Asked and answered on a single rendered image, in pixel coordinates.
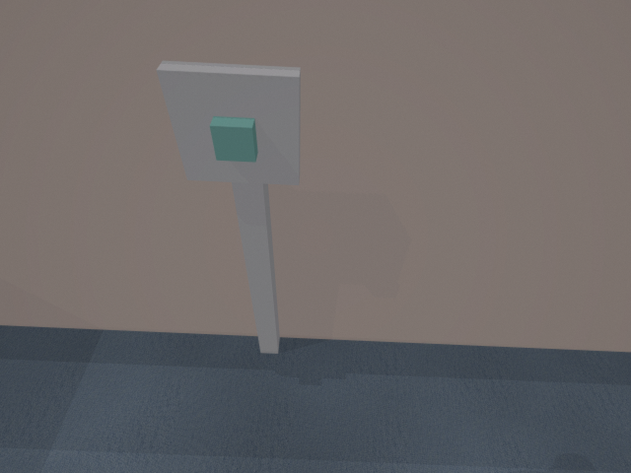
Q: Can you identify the button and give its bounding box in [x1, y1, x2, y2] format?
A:
[210, 116, 258, 163]

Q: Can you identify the panel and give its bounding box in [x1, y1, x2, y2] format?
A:
[157, 61, 301, 354]

